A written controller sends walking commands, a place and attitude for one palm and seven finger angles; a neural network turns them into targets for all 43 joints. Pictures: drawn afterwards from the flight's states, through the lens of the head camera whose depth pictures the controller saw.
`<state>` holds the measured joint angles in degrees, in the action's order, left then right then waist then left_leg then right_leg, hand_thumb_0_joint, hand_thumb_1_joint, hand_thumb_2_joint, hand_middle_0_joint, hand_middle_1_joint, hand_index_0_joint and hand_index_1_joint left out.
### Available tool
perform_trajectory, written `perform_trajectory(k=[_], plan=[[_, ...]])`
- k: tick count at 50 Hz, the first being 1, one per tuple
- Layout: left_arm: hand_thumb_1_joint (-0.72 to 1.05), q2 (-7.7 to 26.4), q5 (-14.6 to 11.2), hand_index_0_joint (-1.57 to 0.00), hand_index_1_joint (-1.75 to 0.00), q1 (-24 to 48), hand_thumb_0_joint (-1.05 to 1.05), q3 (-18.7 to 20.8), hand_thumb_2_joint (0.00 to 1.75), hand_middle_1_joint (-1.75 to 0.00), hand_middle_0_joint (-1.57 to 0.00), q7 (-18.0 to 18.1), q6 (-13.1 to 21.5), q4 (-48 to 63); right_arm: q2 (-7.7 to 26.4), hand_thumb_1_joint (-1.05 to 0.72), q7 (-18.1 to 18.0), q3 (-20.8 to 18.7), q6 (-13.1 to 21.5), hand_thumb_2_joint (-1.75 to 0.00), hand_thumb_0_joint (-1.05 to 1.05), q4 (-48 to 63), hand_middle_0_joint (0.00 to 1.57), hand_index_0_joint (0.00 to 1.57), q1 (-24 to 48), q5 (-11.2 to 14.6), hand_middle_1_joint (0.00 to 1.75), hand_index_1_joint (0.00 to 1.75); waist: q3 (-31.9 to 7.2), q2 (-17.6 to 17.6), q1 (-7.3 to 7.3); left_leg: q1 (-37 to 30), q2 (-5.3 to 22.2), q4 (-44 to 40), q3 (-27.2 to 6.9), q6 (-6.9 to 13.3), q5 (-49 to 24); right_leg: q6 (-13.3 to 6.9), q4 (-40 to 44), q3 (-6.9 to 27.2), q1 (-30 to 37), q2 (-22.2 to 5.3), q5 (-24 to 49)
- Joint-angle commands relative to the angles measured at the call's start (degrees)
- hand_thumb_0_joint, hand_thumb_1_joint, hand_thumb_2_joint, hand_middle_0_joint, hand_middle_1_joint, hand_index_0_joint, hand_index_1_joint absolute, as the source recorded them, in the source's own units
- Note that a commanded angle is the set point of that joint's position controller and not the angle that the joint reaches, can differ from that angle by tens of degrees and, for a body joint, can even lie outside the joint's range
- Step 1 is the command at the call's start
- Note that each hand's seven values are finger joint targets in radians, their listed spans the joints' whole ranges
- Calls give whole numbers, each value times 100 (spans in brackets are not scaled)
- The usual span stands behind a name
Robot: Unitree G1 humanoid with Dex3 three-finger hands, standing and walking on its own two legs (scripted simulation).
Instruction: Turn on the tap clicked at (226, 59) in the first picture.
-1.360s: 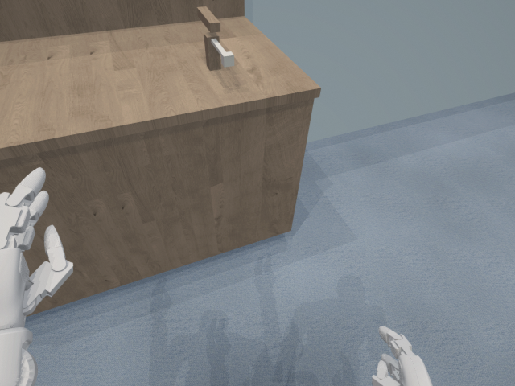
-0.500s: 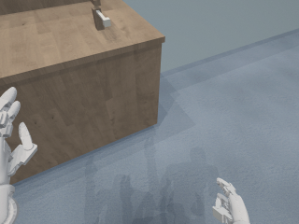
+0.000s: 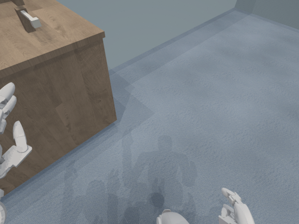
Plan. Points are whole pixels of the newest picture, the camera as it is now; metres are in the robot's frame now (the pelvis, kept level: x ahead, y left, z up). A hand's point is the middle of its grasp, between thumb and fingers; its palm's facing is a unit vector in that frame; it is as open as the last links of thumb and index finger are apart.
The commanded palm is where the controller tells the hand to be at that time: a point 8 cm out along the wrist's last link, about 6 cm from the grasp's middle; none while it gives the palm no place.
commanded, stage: walk to a spot facing it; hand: left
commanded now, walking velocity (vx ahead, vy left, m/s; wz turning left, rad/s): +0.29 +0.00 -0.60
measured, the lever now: (35, 22) +0.76 +0.51 +0.14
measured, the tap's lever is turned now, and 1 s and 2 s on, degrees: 0 0 0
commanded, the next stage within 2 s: turn to face it in 0.84 s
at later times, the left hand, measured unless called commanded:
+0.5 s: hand (138, 102) +0.32 +0.06 +0.20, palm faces +0.07 -0.86 -0.51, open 7.4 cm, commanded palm +0.29 +0.13 +0.19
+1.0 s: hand (154, 68) +0.44 +0.03 +0.20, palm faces +0.26 -0.86 -0.45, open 7.4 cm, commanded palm +0.40 +0.09 +0.19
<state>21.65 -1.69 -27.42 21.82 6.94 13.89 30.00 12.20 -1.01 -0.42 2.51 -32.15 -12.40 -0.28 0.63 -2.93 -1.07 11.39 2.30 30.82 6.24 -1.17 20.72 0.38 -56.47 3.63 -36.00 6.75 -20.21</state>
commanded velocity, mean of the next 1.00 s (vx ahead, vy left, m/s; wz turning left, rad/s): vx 0.29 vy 0.00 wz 0.00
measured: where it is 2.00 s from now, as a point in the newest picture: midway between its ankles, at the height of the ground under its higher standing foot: (192, 220)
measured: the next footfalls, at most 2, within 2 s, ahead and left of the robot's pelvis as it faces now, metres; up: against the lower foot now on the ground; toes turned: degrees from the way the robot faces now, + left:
right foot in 0.24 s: +0.11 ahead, -0.18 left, +0.00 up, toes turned -18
left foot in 0.62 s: +0.22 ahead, +0.01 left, +0.00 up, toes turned -5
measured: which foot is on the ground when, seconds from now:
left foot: down 0.00-0.24, up 0.26-0.60, down 0.62-0.90, up 0.92-1.00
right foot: up 0.00-0.22, down 0.24-0.66, up 0.68-0.86, down 0.88-1.00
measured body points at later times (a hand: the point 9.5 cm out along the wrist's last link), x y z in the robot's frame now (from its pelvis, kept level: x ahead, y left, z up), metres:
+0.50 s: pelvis +0.06 -0.09 +0.00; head +0.09 -0.09 +0.45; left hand +0.31 +0.10 +0.23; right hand +0.12 -0.39 -0.09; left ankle +0.14 +0.03 -0.68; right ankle +0.07 -0.17 -0.73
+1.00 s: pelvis +0.19 -0.15 +0.00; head +0.21 -0.18 +0.45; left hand +0.42 +0.08 +0.22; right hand +0.31 -0.38 -0.11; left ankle +0.17 -0.01 -0.67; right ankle +0.15 -0.22 -0.73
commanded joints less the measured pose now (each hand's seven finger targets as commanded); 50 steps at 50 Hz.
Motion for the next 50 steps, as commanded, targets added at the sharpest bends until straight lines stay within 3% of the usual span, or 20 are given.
perform_trajectory(k=[1, 7, 10, 11, 12, 13, 14, 15, 18, 22, 29, 31, 33, 35, 43, 44, 45, 46, 48, 50], plan=[[90, 566, 59, -20, -30, 463, 0, 237, 90, -30, -20, 141, 406, 1199, 669, -90, -37, -242, 493, -90, 0, 607, 20, 20, 351, 73, 30, 30, 169, 1572, 166, -488, 2083, -1403, -891, 1008, -857, 168, -1457, -383, -1178, -937, -164], [90, 803, 188, -20, -30, 1294, 0, 246, 90, -30, -20, 91, 334, 130, 715, -90, -217, -210, 445, -90, 0, 561, 20, 20, 213, -25, 30, 30, 444, 1765, 208, -100, 1767, -1045, 419, 567, -2305, 196, 942, -1521, 635, -698, -55], [90, 928, 113, -20, -30, 1249, 0, 408, 90, -30, -20, 109, 297, 157, 637, -90, -154, -228, 509, -90, 0, 595, 20, 20, 320, 10, 30, 30, -362, 1298, -74, 359, 1487, 1400, 890, 396, -2687, 8, 2324, -1807, 2757, -283, 322], [90, 982, 142, -20, -30, 1228, 0, 412, 90, -30, -20, 122, 261, 352, 529, -90, -94, -240, 530, -90, 0, 571, 20, 20, 286, 88, 30, 30, -777, 155, -136, 991, 1057, 3085, 967, 270, -1928, -329, 2734, -881, 3641, -797, 783], [90, 1065, 129, -20, -30, 930, 0, 508, 90, -30, -20, 139, 257, 422, 400, -90, -83, -222, 526, -90, 0, 665, 20, 20, 365, 72, 30, 30, -1160, -1312, -82, 2644, 202, 4596, 474, 69, 930, -1034, 3053, 1878, 4459, -2048, 2131], [90, 1393, 20, -20, -30, 812, 0, 882, 90, -30, -20, 192, 334, 895, 516, -90, -80, -189, 518, -90, 0, 819, 20, 20, 754, 30, 30, 30, -1239, -1445, -168, 3030, 237, 5260, -435, 13, 1492, -1310, 3549, 3152, 4110, -2805, 2226], [90, 1447, 44, -20, -30, 716, 0, 1003, 90, -30, -20, 223, 425, 1117, 485, -90, -49, -138, 481, -90, 0, 755, 20, 20, 813, -32, 30, 30, -1107, -458, -74, 2876, 621, 5119, -808, -4, 1320, -1440, 3730, 2924, 3511, -2878, 746], [90, 1471, -16, -20, -30, 499, 0, 1012, 90, -30, -20, 176, 453, 1399, 546, -90, -1, -182, 424, -90, 0, 659, 20, 20, 655, 34, 30, 30, -1106, -400, -28, 2849, 592, 5132, -843, -70, 982, -1427, 3928, 2935, 3239, -2736, -520], [90, 1583, -27, -20, -30, -39, 0, 1330, 90, -30, -20, 185, 530, 2134, 497, -90, 14, -99, 230, -90, 0, 600, 20, 20, 856, 35, 30, 30, -1019, 180, 133, 2504, 679, 4368, -736, -153, 288, -1298, 4041, 1645, 2503, -2421, -366], [90, 1325, -86, -20, -30, -455, 0, 1297, 90, -30, -20, 313, 400, 1854, 414, -90, -163, -141, 188, -90, 0, 584, 20, 20, 686, 43, 30, 30, -1079, -62, 208, 1680, 622, 2197, -408, -74, 135, -1208, 4018, 920, 2282, -2234, 95], [90, 711, -23, -20, -30, 73, 0, 518, 90, -30, -20, 356, 112, 235, 555, -90, -380, -197, 275, -90, 0, 529, 20, 20, 295, 61, 30, 30, -304, -54, 249, 77, 189, -26, 224, 165, -248, -706, 3812, 402, 1469, -1796, -1291], [90, 621, 4, -20, -30, 509, 0, 275, 90, -30, -20, 299, 82, 154, 669, -90, -453, -227, 296, -90, 0, 590, 20, 20, 257, 52, 30, 30, 76, 249, 284, 16, 522, -738, -440, 432, 514, -466, 3250, 291, 1257, -1496, -1380], [90, 569, 41, -20, -30, 986, 0, 150, 90, -30, -20, 281, 154, 503, 759, -90, -460, -202, 341, -90, 0, 635, 20, 20, 340, 66, 30, 30, 279, 1524, 250, -449, 1690, -1552, -2363, 1023, 689, -91, 1595, -632, 463, -740, -729], [90, 840, 172, -20, -30, 1310, 0, 166, 90, -30, -20, 233, 191, 629, 563, -90, -451, -81, 452, -90, 0, 514, 20, 20, 402, -42, 30, 30, 479, 1647, 259, 291, 2158, -2205, -3132, 1367, 1660, -56, 151, -494, 425, -966, -973], [90, 884, 87, -20, -30, 367, 0, 499, 90, -30, -20, 391, 13, 1426, 543, -90, -315, -151, 619, -90, 0, 537, 20, 20, 326, 33, 30, 30, -687, 1238, 51, 319, 1066, -107, -540, 562, -1209, -49, 3042, -1215, 2746, -845, 255], [90, 946, 99, -20, -30, 371, 0, 579, 90, -30, -20, 393, 4, 1212, 466, -90, -306, -153, 545, -90, 0, 512, 20, 20, 336, 45, 30, 30, -802, 422, 66, 1012, 771, 935, -127, 425, -1012, -310, 3289, -428, 3348, -1401, 532], [90, 1031, 80, -20, -30, 439, 0, 629, 90, -30, -20, 409, -37, 972, 306, -90, -306, -129, 469, -90, 0, 532, 20, 20, 330, 64, 30, 30, -815, -1108, 107, 2134, 103, 2205, 351, 128, -112, -809, 3652, 1237, 3921, -2450, 1068], [90, 1100, 10, -20, -30, 609, 0, 715, 90, -30, -20, 412, -47, 870, 369, -90, -297, -159, 465, -90, 0, 552, 20, 20, 537, 81, 30, 30, -714, -1418, 20, 2846, -41, 3263, -86, 27, 1134, -1241, 3931, 2139, 4064, -3153, 1509], [90, 964, -16, -20, -30, 412, 0, 620, 90, -30, -20, 332, -30, 500, 417, -90, -303, -162, 382, -90, 0, 457, 20, 20, 534, 110, 30, 30, -203, -582, 65, 3070, 290, 3807, -653, -15, 899, -1315, 3889, 1759, 3632, -3210, 2062], [90, 859, 48, -20, -30, 37, 0, 628, 90, -30, -20, 327, 103, 372, 256, -90, -278, 0, 221, -90, 0, 373, 20, 20, 573, 29, 30, 30, -101, -321, 64, 3006, 298, 3238, -363, -72, 680, -1082, 3495, 459, 3784, -2870, 4104]])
